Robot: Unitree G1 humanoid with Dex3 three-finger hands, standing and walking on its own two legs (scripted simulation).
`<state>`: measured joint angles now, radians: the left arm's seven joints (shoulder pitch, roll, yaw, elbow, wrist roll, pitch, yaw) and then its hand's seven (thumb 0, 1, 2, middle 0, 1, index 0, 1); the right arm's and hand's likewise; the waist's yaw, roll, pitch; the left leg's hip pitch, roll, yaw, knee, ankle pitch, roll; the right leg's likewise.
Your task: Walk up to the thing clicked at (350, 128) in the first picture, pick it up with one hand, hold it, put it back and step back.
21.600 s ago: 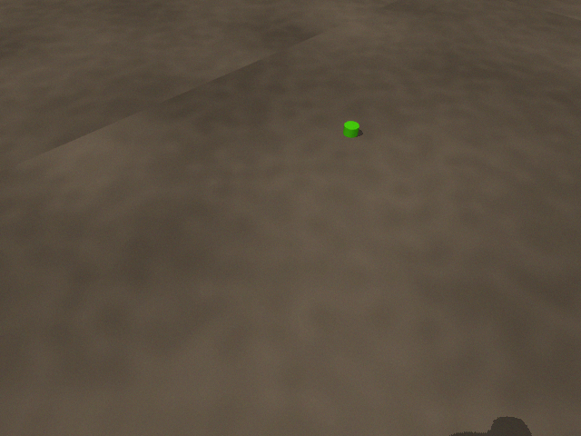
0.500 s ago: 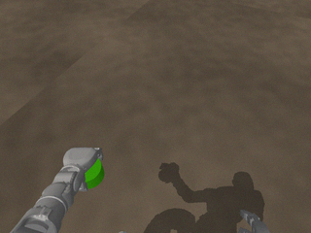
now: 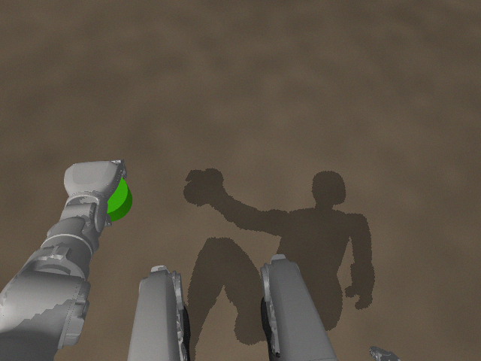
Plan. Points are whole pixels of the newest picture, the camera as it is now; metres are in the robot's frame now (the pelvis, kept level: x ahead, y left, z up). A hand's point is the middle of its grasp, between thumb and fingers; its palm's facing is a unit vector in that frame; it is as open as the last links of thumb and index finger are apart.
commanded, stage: crouch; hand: left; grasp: from above
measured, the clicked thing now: (107, 197) +0.43 +0.22 -0.16
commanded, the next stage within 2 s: lower in 1.12 s
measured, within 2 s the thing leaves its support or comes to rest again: neither
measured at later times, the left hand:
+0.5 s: hand (122, 205) +0.45 +0.23 -0.30, palm faces -0.46 -0.01 -0.89, open 10.8 cm
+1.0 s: hand (130, 206) +0.47 +0.23 -0.36, palm faces -0.46 -0.01 -0.89, open 10.8 cm
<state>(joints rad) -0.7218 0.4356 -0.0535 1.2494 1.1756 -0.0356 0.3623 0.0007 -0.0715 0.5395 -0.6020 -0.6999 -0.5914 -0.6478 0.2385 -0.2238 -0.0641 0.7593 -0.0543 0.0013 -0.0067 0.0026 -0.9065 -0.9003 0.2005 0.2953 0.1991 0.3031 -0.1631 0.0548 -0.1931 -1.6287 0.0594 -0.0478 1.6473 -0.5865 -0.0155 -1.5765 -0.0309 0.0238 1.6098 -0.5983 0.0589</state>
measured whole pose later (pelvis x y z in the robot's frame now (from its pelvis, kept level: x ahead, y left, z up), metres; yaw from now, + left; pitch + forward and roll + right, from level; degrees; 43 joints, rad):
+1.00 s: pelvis -0.03 -0.01 -0.21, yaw -4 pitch +34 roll -7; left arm -1.02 0.69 0.06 1.50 1.28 -0.16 0.37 0.00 -0.06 0.53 -0.59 -0.70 -0.58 -0.65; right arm 0.17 -0.26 0.04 0.76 -0.14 -0.05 0.12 0.00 -0.91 -0.90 0.20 0.30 0.20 0.30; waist -0.26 0.01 -0.07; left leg -2.29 0.03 -0.17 2.32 -0.65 -0.04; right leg -2.20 0.01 0.00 2.26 -0.67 0.07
